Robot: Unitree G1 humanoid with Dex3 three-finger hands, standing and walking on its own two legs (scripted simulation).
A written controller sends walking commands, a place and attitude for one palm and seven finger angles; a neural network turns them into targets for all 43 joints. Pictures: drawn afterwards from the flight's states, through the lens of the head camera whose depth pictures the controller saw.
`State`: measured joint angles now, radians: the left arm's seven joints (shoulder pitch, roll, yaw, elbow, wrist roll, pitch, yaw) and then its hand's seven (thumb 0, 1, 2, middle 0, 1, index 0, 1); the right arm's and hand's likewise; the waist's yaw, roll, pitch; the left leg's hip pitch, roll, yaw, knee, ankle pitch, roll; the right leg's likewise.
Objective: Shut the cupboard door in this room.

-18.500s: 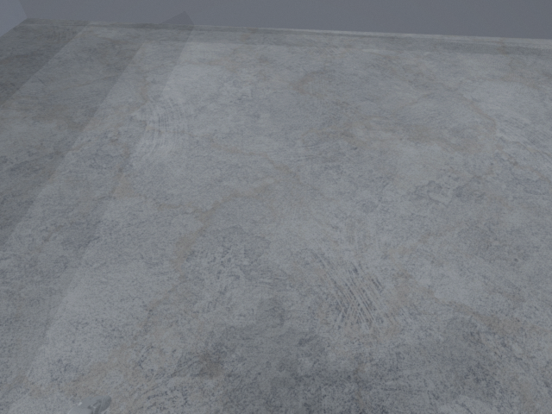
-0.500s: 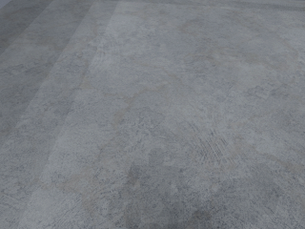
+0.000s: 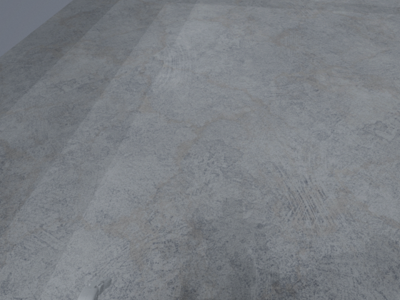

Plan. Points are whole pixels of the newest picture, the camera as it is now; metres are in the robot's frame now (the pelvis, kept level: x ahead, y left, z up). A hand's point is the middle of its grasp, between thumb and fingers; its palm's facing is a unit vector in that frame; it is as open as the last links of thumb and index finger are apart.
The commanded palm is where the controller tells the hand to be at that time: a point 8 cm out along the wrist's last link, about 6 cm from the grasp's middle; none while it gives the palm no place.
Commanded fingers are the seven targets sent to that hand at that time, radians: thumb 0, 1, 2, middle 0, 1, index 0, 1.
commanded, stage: turn or walk to find it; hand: left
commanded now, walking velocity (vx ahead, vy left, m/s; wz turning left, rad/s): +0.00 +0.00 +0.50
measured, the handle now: out of the picture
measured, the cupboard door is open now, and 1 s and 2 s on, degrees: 90 90 90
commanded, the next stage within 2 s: none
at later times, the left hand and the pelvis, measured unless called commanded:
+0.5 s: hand out of the picture -0.04 +0.24 -0.18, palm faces +0.31 -0.92 -0.24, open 7.4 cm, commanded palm none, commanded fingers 0.00 0.90 0.90 -0.20 -0.30 -0.20 -0.30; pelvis -0.02 +0.02 -0.01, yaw +16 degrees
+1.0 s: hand out of the picture +0.00 +0.20 -0.13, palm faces +0.48 -0.82 -0.31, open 7.4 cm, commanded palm none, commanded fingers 0.00 0.90 0.90 -0.20 -0.30 -0.20 -0.30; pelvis +0.00 -0.03 +0.01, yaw +31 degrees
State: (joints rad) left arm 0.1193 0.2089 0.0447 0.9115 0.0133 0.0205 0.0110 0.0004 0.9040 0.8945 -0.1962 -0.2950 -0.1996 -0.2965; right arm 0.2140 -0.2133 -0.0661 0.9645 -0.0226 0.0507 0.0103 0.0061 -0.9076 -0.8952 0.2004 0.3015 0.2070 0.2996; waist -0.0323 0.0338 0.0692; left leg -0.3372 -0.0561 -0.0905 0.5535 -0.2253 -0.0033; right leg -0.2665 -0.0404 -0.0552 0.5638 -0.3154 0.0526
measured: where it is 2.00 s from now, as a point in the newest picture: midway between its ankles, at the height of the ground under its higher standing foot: outside the picture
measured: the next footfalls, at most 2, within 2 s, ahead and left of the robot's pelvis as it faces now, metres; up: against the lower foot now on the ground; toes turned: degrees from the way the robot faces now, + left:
left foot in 0.44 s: -0.02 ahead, +0.14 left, +0.00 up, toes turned +20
right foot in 0.90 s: +0.08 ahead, -0.08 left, +0.00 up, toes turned +23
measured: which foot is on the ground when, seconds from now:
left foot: down 0.00-0.00, up 0.02-0.42, down 0.44-0.90, up 0.92-1.00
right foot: down 0.00-0.44, up 0.46-0.88, down 0.90-1.00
